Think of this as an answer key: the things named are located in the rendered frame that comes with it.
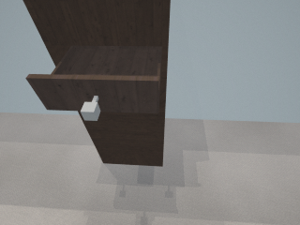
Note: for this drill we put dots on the drawer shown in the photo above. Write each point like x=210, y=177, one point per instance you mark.
x=126, y=79

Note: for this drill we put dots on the cabinet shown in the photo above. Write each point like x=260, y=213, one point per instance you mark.
x=126, y=138

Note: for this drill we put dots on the handle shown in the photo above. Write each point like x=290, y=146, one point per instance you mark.
x=90, y=110

